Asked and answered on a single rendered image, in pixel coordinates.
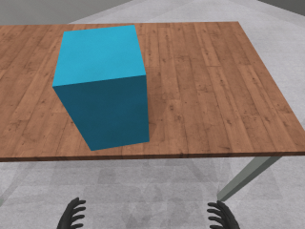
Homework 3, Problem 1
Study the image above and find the right robot hand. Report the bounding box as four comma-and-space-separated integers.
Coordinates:
207, 200, 240, 229

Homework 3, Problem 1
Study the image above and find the left robot hand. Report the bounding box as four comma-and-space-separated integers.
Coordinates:
56, 198, 86, 229

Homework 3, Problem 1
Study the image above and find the table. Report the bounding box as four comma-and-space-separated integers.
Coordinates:
0, 21, 305, 207

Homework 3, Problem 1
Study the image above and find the carton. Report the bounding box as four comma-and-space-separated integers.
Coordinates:
52, 25, 150, 151

